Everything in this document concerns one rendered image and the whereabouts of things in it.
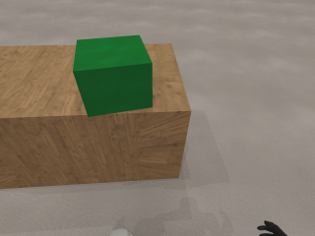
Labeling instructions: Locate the pedestal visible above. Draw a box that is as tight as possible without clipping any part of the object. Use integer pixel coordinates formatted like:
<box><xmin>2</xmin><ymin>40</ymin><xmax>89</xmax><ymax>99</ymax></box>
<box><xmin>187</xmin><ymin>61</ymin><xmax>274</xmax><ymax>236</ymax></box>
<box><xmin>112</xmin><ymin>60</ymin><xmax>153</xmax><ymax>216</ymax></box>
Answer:
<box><xmin>0</xmin><ymin>43</ymin><xmax>192</xmax><ymax>189</ymax></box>

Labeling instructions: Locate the carton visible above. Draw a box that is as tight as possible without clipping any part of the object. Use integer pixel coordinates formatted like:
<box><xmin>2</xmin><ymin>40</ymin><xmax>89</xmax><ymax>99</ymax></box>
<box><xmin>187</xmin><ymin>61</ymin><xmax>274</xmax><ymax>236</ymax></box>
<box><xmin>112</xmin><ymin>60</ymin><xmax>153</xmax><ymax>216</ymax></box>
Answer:
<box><xmin>73</xmin><ymin>34</ymin><xmax>153</xmax><ymax>117</ymax></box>

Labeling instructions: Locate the right robot hand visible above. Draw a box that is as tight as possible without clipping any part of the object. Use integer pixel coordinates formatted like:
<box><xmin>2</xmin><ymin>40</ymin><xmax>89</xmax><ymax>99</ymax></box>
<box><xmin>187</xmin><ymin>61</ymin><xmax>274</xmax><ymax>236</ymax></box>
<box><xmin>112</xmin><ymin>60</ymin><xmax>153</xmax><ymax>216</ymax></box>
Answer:
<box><xmin>257</xmin><ymin>220</ymin><xmax>287</xmax><ymax>236</ymax></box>

